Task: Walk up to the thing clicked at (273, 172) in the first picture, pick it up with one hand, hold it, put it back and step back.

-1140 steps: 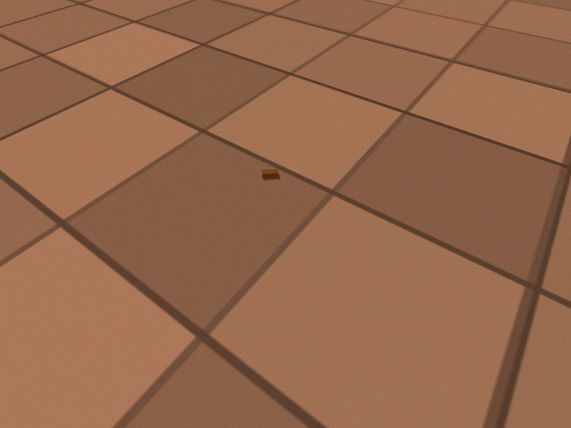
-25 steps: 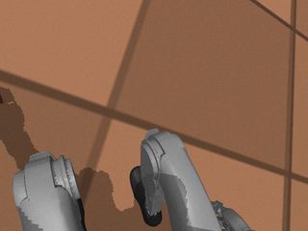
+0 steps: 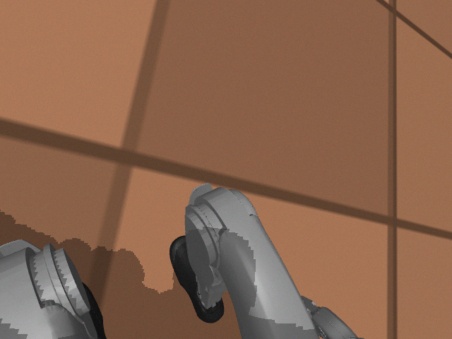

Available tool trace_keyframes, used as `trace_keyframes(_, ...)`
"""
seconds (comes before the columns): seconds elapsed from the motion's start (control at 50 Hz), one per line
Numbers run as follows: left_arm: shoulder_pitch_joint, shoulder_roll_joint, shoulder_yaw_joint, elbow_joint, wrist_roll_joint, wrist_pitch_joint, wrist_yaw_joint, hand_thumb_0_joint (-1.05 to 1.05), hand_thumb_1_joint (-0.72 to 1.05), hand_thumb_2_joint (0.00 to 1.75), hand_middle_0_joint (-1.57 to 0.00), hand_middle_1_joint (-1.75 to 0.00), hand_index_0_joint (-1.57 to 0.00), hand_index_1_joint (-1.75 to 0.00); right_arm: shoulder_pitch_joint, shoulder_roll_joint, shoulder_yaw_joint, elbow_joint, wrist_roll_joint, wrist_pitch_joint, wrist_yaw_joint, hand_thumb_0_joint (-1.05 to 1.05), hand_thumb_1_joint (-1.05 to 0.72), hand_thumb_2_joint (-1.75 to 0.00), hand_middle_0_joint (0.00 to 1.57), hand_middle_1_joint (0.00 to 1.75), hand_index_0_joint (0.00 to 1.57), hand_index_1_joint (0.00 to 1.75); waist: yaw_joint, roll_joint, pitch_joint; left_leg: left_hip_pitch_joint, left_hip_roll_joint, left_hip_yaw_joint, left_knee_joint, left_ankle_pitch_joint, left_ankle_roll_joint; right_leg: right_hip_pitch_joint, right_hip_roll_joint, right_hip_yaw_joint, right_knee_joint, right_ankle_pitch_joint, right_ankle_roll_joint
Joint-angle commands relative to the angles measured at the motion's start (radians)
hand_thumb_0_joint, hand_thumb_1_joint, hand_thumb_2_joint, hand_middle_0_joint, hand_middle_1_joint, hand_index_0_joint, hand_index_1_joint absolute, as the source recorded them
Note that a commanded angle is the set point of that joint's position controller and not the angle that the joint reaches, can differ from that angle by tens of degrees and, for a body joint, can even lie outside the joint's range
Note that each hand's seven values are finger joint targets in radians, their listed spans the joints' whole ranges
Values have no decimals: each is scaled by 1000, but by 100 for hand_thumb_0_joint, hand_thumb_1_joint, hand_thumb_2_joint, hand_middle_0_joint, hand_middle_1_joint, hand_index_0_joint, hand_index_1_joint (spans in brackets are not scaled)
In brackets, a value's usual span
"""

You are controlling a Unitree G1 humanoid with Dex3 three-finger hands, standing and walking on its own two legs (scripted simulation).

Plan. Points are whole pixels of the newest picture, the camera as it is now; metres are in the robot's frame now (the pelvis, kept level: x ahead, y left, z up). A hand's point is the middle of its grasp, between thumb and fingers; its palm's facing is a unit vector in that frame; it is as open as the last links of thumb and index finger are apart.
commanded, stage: rest palm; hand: left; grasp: from above
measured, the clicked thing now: out of the picture +0.46 +0.37 -0.29
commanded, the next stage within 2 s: close in 1.32 s
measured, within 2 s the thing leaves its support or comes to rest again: neither
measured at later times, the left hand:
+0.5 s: hand out of the picture +0.44 +0.37 -0.24, palm faces -0.41 -0.18 -0.89, open 13.6 cm
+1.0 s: hand out of the picture +0.44 +0.37 -0.25, palm faces -0.41 -0.18 -0.89, open 13.2 cm
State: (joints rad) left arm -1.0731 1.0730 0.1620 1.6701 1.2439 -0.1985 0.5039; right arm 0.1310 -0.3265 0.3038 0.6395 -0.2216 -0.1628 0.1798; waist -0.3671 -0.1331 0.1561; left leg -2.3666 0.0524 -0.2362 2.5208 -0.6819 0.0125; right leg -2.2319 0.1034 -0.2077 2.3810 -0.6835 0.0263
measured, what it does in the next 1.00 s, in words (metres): stands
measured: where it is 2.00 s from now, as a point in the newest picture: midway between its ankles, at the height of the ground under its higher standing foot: (152, 318)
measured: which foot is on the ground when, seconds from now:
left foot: down 0.00-1.00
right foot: down 0.00-1.00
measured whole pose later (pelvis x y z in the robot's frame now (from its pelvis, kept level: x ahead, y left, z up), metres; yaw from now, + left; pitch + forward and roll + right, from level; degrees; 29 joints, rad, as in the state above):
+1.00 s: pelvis +0.00 +0.00 +0.00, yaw -2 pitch +26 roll -15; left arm -1.07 1.14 0.13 1.72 1.23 -0.23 0.57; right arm 0.08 -0.35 0.37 0.61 -0.25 -0.22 0.21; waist -0.37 -0.18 0.21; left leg -2.34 0.05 -0.28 2.54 -0.70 0.01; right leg -2.19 0.12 -0.24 2.37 -0.68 0.03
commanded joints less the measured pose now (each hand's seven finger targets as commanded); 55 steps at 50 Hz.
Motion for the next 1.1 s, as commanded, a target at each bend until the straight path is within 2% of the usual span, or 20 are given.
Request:
trace_keyframes(0.0,-234,296,21,-135,-22,-12,37,0,-40,86,-20,-81,-18,-82,195,-326,-91,13,2,-10,-6,0,-88,-90,20,30,20,30,-23,531,-661,536,21,70,-225,221,7,350,21,-60,-224,279,-45)
trace_keyframes(0.04,-229,272,3,-154,-36,-21,39,0,-41,87,-20,-81,-18,-82,172,-322,-84,-1,-3,-13,-4,0,-88,-90,20,30,20,30,-15,532,-675,548,23,63,-234,222,3,364,24,-69,-226,278,-45)
trace_keyframes(0.12,-208,303,17,-132,-28,-27,46,0,-40,86,-19,-82,-18,-83,178,-328,-82,15,-3,-11,1,0,-88,-90,20,30,20,30,-14,532,-666,539,28,59,-220,235,5,365,28,-70,-221,291,-44)
trace_keyframes(0.18,-213,267,-15,-118,-24,-29,47,0,-44,89,-17,-83,-15,-85,175,-330,-79,13,-7,-19,7,0,-89,-90,20,30,20,30,-32,524,-620,532,28,57,-220,220,5,349,30,-71,-223,281,-44)
trace_keyframes(0.2,-227,303,9,-133,-25,-32,54,0,-42,88,-18,-83,-17,-84,186,-334,-75,16,-9,-18,7,0,-89,-90,20,30,20,30,-31,530,-630,531,28,54,-223,218,5,368,31,-75,-227,281,-42)
trace_keyframes(0.24,-210,280,-16,-117,-19,-31,57,0,-42,88,-19,-82,-17,-84,163,-331,-72,9,-9,-22,10,0,-89,-90,20,30,20,30,-21,534,-637,544,31,54,-218,225,5,365,34,-74,-223,287,-43)
trace_keyframes(0.26,-203,296,3,-104,-20,-32,67,0,-41,87,-19,-82,-18,-84,171,-336,-70,17,-14,-20,10,0,-89,-90,20,30,20,30,-28,518,-641,540,32,52,-218,225,6,377,36,-79,-228,291,-40)
trace_keyframes(0.32,-209,269,-24,-87,-22,-34,74,0,-41,87,-18,-84,-17,-84,153,-340,-65,4,-12,-24,11,0,-89,-90,20,30,20,30,-34,509,-621,525,32,47,-222,212,4,356,35,-87,-225,279,-40)
trace_keyframes(0.36,-209,295,-12,-74,-12,-35,84,0,-40,86,-18,-86,-17,-86,151,-341,-64,11,-12,-25,9,0,-89,-90,20,30,20,30,-30,527,-598,526,34,43,-228,187,2,339,36,-87,-222,256,-44)
trace_keyframes(0.38,-232,266,-38,-94,-11,-35,83,0,-40,86,-19,-85,-18,-85,143,-342,-64,-1,-11,-30,12,0,-89,-90,20,30,20,30,-36,543,-595,534,31,42,-236,184,-3,330,31,-88,-216,251,-47)
trace_keyframes(0.44,-230,293,-11,-82,-10,-29,97,0,-39,85,-19,-84,-18,-85,145,-349,-62,3,-14,-35,15,0,-89,-90,20,30,20,30,-38,541,-604,551,36,31,-236,202,-5,335,34,-96,-212,265,-45)
trace_keyframes(0.46,-226,263,-36,-58,-8,-27,94,0,-39,85,-20,-84,-19,-84,140,-351,-63,-3,-11,-39,17,0,-89,-90,20,30,20,30,-48,541,-576,539,34,32,-240,195,-6,320,30,-93,-208,259,-46)
trace_keyframes(0.48,-208,281,-21,-41,-8,-24,97,0,-39,85,-20,-84,-19,-84,143,-341,-56,6,-13,-40,18,0,-89,-90,20,30,20,30,-46,520,-569,530,36,34,-239,183,-3,329,34,-91,-216,254,-44)
trace_keyframes(0.56,-247,266,-54,-87,-14,-26,93,0,-37,83,-21,-83,-21,-84,132,-351,-55,-9,-13,-49,19,0,-89,-90,20,30,20,30,-49,547,-599,547,35,38,-231,198,-3,350,34,-89,-223,271,-43)
trace_keyframes(0.62,-243,307,-17,-89,-20,-25,101,0,-37,83,-20,-84,-20,-85,151,-346,-45,4,-11,-51,22,0,-89,-90,20,30,20,30,-45,535,-614,541,37,36,-218,229,-1,366,35,-88,-216,296,-40)
trace_keyframes(0.7,-234,289,-43,-73,-21,-24,92,0,-36,82,-21,-84,-20,-85,139,-363,-47,4,-15,-54,23,0,-89,-90,20,30,20,30,-51,579,-594,582,42,20,-236,243,-14,338,34,-97,-203,291,-44)
trace_keyframes(0.74,-220,326,-24,-71,-18,-28,103,0,-36,82,-21,-84,-21,-84,127,-356,-36,-2,-14,-48,21,0,-89,-90,20,30,20,30,-38,552,-601,546,41,28,-229,225,-7,370,39,-93,-213,288,-44)
trace_keyframes(0.8,-228,282,-47,-68,-22,-26,101,0,-35,81,-21,-85,-21,-85,130,-359,-39,-5,-22,-51,23,0,-89,-90,20,30,20,30,-52,569,-585,557,40,25,-234,223,-10,350,37,-100,-210,284,-44)
trace_keyframes(0.9,-214,329,-17,-71,-25,-30,102,0,-33,80,-22,-84,-22,-84,128,-362,-32,-6,-17,-53,22,0,-89,-90,20,30,20,30,-45,546,-580,552,44,18,-235,207,-8,355,37,-101,-215,269,-42)
trace_keyframes(1.08,-196,333,-20,-54,-40,-36,97,0,-30,78,-23,-85,-24,-84,128,-361,-27,-7,-20,-57,16,0,-89,-90,20,30,20,30,-46,512,-569,519,45,34,-223,177,1,385,42,-91,-242,262,-37)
